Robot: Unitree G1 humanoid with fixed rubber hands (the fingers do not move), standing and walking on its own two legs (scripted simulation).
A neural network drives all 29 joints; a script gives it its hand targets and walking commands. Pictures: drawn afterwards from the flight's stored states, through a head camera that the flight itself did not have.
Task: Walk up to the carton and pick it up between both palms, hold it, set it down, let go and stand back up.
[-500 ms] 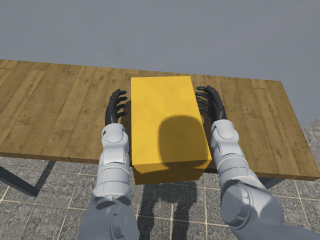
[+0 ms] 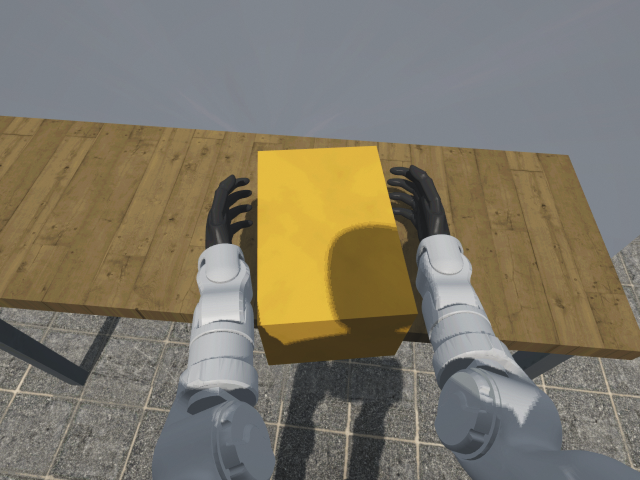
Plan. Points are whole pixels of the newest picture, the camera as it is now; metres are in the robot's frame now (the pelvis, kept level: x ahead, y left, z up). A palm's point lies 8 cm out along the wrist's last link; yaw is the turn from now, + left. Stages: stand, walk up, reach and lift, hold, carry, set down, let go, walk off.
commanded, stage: reach and lift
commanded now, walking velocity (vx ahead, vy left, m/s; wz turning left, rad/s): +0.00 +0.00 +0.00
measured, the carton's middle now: (324, 251) +0.40 +0.02 +0.00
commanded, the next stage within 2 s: none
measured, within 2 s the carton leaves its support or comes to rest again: leaves its support in 0.82 s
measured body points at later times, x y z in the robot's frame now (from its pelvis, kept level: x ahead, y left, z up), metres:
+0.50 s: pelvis +0.00 +0.01 +0.00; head +0.04 +0.02 +0.45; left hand +0.39 +0.16 +0.05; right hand +0.41 -0.11 +0.06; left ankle -0.02 +0.12 -0.75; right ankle +0.02 -0.07 -0.75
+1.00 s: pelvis -0.01 +0.01 +0.00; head -0.01 +0.03 +0.45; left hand +0.38 +0.16 +0.09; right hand +0.38 -0.11 +0.09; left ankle -0.02 +0.12 -0.75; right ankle +0.02 -0.07 -0.75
